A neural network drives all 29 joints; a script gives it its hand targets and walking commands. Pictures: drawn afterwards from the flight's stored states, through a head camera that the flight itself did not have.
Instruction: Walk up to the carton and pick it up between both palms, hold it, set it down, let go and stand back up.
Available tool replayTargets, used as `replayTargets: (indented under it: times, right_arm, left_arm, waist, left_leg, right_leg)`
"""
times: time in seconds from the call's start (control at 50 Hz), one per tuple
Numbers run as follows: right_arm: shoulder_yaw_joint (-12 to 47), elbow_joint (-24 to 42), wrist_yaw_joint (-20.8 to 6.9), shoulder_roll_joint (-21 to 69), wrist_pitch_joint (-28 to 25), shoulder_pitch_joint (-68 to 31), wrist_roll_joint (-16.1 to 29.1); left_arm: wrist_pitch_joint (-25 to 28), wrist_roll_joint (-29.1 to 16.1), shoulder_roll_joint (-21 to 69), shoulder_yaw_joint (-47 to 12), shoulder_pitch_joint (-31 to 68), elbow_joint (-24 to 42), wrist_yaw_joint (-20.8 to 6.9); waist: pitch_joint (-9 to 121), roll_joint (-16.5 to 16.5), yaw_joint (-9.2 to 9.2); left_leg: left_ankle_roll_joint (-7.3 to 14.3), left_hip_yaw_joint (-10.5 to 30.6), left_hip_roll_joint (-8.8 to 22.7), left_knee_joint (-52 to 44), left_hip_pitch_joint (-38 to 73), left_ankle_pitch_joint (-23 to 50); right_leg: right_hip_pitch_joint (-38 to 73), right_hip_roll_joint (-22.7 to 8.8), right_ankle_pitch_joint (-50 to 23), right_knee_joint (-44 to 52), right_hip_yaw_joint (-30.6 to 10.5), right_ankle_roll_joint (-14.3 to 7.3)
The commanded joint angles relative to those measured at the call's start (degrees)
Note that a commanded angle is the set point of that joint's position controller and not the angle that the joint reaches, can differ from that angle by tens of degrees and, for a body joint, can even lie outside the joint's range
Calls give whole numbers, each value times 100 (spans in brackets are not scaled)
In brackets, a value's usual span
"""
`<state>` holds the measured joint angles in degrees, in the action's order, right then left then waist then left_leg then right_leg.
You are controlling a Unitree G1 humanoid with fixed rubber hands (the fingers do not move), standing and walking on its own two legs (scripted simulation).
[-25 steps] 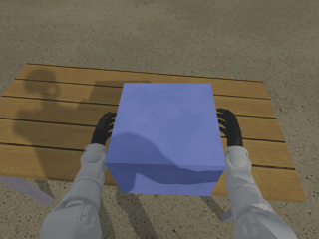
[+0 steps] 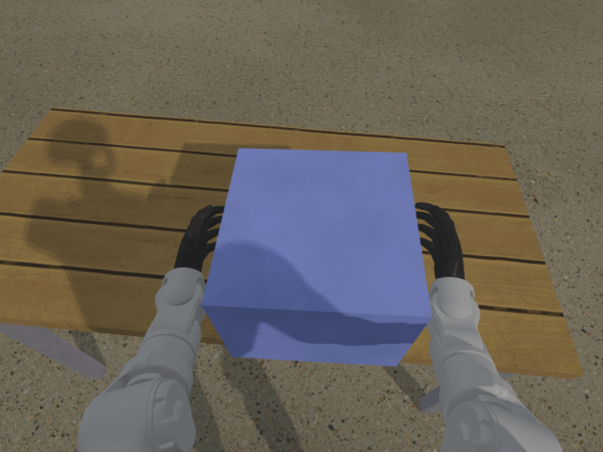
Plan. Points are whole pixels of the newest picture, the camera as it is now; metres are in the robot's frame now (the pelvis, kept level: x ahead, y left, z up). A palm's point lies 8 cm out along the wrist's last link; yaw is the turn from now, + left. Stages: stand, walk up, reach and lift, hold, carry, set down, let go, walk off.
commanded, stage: set down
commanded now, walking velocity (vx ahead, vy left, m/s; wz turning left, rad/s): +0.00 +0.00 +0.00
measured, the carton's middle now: (317, 257) +0.42 -0.01 -0.03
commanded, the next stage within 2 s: none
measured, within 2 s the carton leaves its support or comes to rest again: rests again in 0.06 s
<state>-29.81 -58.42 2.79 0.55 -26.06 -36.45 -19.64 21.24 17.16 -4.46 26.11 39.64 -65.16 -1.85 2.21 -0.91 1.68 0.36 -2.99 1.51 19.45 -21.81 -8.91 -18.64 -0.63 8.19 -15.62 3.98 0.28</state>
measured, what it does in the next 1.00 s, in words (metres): stands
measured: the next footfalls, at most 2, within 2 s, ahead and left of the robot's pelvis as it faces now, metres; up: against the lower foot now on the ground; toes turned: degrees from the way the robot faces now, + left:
none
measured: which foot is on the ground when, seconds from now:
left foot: down 0.00-1.00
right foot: down 0.00-1.00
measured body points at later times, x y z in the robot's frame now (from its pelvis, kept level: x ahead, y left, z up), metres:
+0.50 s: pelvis +0.00 +0.00 +0.00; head +0.09 +0.01 +0.44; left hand +0.41 +0.17 +0.00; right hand +0.39 -0.19 +0.01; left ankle +0.00 +0.11 -0.75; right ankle -0.02 -0.12 -0.75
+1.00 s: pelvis -0.01 +0.00 -0.02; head +0.08 +0.01 +0.42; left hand +0.43 +0.18 -0.01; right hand +0.41 -0.19 +0.00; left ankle +0.00 +0.11 -0.75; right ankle -0.02 -0.12 -0.75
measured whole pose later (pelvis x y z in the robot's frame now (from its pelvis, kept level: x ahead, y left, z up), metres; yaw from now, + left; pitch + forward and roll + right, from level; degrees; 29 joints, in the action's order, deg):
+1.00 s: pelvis -0.01 +0.00 -0.02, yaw -2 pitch +21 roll -2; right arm -1.7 -83.3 4.9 -8.2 -27.4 -49.0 10.9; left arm 28.5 -5.6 -12.6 6.6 51.6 -88.6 2.7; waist 12.0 0.2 1.4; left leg 0.0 -3.3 3.2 35.2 -40.6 -15.2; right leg -38.2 0.3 14.2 -31.8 2.8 -0.1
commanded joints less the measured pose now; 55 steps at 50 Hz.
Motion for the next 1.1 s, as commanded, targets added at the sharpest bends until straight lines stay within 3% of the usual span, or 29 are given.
replayTargets:
  times: [0.0,0.02,0.06,0.14,0.18,0.2,0.24,0.26,0.34,0.38,0.4,0.5,0.64,0.72,0.76,0.78,0.82,0.86,0.96,1.02,1.08]
  right_arm:
    - [1335,-481,-634,2976,115,-1879,-556]
    - [1308,-496,-638,3063,127,-1812,-616]
    - [1362,-395,-678,3098,141,-1786,-617]
    - [1308,-360,-635,3148,51,-1801,-729]
    - [1395,-348,-651,3190,-1,-1780,-676]
    - [1369,-429,-657,3131,17,-1799,-682]
    - [1389,-435,-658,3109,16,-1771,-700]
    - [1451,-369,-652,3127,-22,-1807,-682]
    - [1434,-484,-624,3191,-97,-1795,-711]
    - [1427,-636,-650,3192,-101,-1719,-674]
    - [1347,-606,-698,2897,-154,-1969,-500]
    - [1244,-714,-749,2910,-99,-1947,-570]
    - [1057,-662,-838,2652,46,-1900,-705]
    - [975,-716,-750,1956,94,-1784,-556]
    - [864,-897,-521,913,84,-1635,-142]
    - [892,-1071,-326,142,74,-1628,315]
    - [1877,-1335,15,-429,29,-2112,1513]
    - [2417,-1561,174,-744,-83,-2470,2286]
    - [3214,-2311,235,-1660,-373,-3006,3593]
    - [3569,-2761,186,-2025,-493,-3202,4105]
    - [3842,-2883,60,-2277,-463,-3394,4473]
  left_arm:
    - [141,393,2724,-1141,2478,7,-418]
    - [150,418,2728,-1087,2503,98,-435]
    - [153,477,2678,-1018,2454,85,-428]
    - [200,456,2703,-1075,2386,-35,-422]
    - [263,472,2729,-1086,2334,-36,-419]
    - [249,503,2723,-1086,2301,-142,-427]
    - [242,525,2708,-959,2188,-301,-468]
    - [264,532,2679,-881,2159,-322,-483]
    - [343,514,2638,-883,2266,-402,-532]
    - [347,608,2642,-842,2182,-421,-500]
    - [450,372,2368,-1022,2405,-38,-449]
    - [530,409,2368,-958,2441,-303,-398]
    - [575,417,2102,-842,2405,-503,-428]
    - [607,245,1418,-727,2308,-623,-304]
    - [596,-6,442,-519,2204,-638,-64]
    - [564,-257,-247,-421,2191,-631,121]
    - [552,-1254,-854,-1063,2530,-843,438]
    - [722,-1909,-1072,-1558,2859,-1188,547]
    - [948,-2594,-1546,-2255,3202,-2151,436]
    - [940,-2813,-1701,-2505,3261,-2496,309]
    - [922,-3111,-1848,-2834,3414,-2562,208]
  waist:
    - [2082,167,30]
    - [2076,102,65]
    - [2125,105,-65]
    - [2278,-9,40]
    - [2371,118,-61]
    - [2256,135,-26]
    - [2187,-34,-28]
    - [2154,-94,-120]
    - [2264,-121,-26]
    - [2250,91,-92]
    - [2274,98,-307]
    - [2252,121,-198]
    - [2300,168,-181]
    - [2369,132,-180]
    - [2484,97,-186]
    - [2618,78,-189]
    - [3242,197,-217]
    - [3886,365,-124]
    - [4284,423,-76]
    - [4129,354,-66]
    - [4012,297,-87]
  left_leg:
    - [-217,-86,-22,13,914,1297]
    - [-181,-107,-28,-15,919,1192]
    - [-147,-117,-37,-53,832,1137]
    - [-132,-106,-45,43,649,1235]
    - [-172,-99,-48,109,692,1392]
    - [-172,-75,-39,111,652,1329]
    - [-106,-77,-45,118,547,1327]
    - [-71,-96,-63,118,410,1297]
    - [-67,-127,-73,122,319,1313]
    - [-105,-121,-55,195,397,1444]
    - [-120,-24,-2,115,259,1417]
    - [-87,-51,-15,244,471,1240]
    - [-91,-75,-21,223,546,1193]
    - [-98,-96,-24,292,558,1301]
    - [-92,-125,-31,383,554,1440]
    - [-96,-131,-29,475,475,1553]
    - [-187,-54,26,879,144,1763]
    - [-314,25,29,1348,156,2011]
    - [-494,116,-75,2204,177,2533]
    - [-546,129,-97,2414,-27,2568]
    - [-546,148,-94,2475,-198,2294]
  right_leg:
    - [784,67,-1181,-95,72,2]
    - [787,58,-1107,-66,60,15]
    - [819,28,-1111,-76,46,8]
    - [895,21,-1537,-216,33,74]
    - [903,20,-1635,-246,36,43]
    - [834,28,-1548,-246,46,28]
    - [870,20,-1672,-304,48,87]
    - [956,9,-1707,-349,26,105]
    - [1079,-18,-2107,-432,-3,159]
    - [915,-20,-2013,-450,-1,98]
    - [563,41,-1368,-379,76,34]
    - [215,-7,-967,-260,-1,-23]
    - [312,-12,-1070,-332,-36,-2]
    - [288,13,-1138,-426,-74,23]
    - [243,38,-1177,-543,-147,40]
    - [162,56,-1196,-644,-213,45]
    - [-131,123,-1338,-890,-312,2]
    - [-557,158,-1313,-1186,-244,-5]
    - [-1443,261,-1567,-1870,-50,70]
    - [-1802,291,-1602,-2142,13,123]
    - [-2213,292,-1139,-2216,62,114]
